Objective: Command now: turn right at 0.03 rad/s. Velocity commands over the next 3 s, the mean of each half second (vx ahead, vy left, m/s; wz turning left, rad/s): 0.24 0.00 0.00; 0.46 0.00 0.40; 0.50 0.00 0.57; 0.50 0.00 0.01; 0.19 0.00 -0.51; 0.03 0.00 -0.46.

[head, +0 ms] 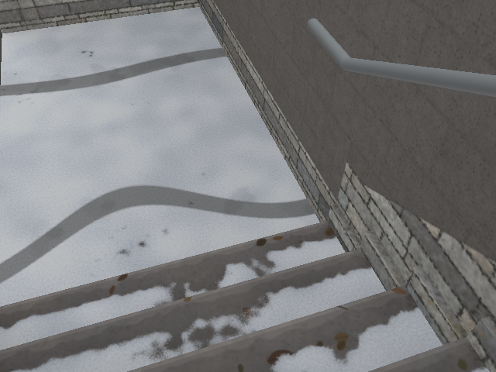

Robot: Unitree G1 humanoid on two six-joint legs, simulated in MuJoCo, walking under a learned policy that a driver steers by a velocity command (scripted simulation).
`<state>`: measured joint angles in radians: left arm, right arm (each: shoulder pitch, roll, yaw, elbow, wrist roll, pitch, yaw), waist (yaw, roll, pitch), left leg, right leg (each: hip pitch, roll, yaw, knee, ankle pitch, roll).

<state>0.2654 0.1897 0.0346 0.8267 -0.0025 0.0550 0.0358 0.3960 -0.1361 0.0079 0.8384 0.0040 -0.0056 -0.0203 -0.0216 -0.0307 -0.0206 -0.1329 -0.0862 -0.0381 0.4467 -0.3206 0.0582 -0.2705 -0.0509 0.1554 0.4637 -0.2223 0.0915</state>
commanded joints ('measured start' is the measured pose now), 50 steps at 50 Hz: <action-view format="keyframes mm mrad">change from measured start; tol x64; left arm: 1 44 90 19 -7 -20 -8 12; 50 -256 82 10 -178 51 -164 -23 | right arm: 1 99 -164 -45 -9 7 -10 -6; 50 117 -125 -54 32 63 -69 -56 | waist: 1 -1 33 -19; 50 -7 -16 63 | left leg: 1 9 160 -151 -82 751 -29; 18 -831 41 -126 771 -320 7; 38 518 280 -245 279 1383 229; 41 183 462 -683 0 334 397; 50 -286 44 -256 194 199 147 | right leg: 1 112 -2 6 -19 273 -34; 30 -277 -16 -107 61 -48 -215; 36 -144 13 -203 1250 382 -128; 37 -639 101 -216 1729 -587 -121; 50 -376 35 -44 95 773 -102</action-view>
